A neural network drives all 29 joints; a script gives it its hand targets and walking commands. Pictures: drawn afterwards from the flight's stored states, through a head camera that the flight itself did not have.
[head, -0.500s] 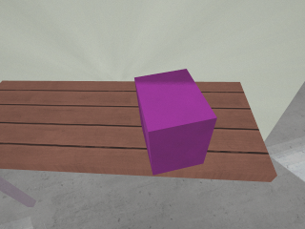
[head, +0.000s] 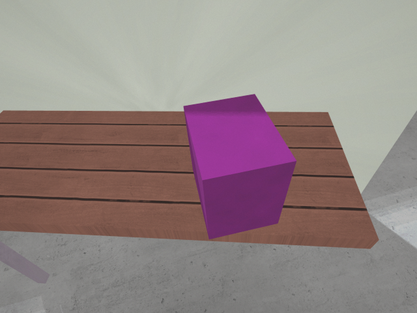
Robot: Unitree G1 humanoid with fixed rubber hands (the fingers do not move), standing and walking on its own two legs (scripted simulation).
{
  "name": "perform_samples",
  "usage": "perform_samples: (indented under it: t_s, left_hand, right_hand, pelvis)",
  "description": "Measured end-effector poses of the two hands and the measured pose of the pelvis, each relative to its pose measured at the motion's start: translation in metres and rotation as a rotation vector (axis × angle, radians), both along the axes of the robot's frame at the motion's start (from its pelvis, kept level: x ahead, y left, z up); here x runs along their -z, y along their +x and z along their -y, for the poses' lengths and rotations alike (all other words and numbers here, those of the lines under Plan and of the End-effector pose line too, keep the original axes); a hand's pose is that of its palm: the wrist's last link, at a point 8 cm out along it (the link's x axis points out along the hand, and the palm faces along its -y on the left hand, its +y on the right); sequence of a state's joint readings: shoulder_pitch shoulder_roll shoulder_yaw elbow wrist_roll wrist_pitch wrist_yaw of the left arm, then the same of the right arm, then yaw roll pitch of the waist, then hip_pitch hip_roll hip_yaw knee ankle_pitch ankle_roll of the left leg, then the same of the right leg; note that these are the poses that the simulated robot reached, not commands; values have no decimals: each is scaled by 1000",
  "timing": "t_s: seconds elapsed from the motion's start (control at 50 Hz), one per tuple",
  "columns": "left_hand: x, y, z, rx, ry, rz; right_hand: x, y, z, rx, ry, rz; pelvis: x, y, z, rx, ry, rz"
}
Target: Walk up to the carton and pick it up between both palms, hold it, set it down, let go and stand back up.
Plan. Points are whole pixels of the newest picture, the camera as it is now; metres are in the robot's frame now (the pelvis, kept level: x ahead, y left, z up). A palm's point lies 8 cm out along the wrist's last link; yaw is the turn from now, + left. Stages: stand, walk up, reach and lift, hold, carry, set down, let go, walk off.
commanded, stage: stand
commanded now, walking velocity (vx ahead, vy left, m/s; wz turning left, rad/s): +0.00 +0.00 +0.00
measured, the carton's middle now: (231, 166) +0.46 +0.02 +0.00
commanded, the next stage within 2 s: none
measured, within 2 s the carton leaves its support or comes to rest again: neither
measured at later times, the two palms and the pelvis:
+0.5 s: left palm out of the picture +0.01 +0.28 -0.12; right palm out of the picture +0.11 -0.24 -0.12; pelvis +0.00 +0.00 +0.00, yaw +0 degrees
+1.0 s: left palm out of the picture +0.01 +0.28 -0.12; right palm out of the picture +0.11 -0.24 -0.12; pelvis +0.00 +0.00 +0.00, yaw +0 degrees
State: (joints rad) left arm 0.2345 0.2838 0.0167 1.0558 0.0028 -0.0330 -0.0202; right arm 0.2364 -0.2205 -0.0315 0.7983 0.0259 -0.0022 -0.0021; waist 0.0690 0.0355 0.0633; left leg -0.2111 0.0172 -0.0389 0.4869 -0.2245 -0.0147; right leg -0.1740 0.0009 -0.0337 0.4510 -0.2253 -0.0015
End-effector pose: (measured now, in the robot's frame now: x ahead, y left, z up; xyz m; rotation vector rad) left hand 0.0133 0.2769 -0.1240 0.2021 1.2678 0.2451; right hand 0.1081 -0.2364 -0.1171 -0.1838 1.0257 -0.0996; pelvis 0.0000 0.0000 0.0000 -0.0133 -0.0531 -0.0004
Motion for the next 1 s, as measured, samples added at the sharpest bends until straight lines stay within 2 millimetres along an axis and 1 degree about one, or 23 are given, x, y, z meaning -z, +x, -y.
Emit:
perform_samples:
  t_s: [1.0]
  left_hand:
    - [0, 0, 0, 1, -1, -4]
  right_hand:
    - [0, 0, 0, 0, -1, -5]
  pelvis:
    - [0, 0, 0, 0, 0, 0]
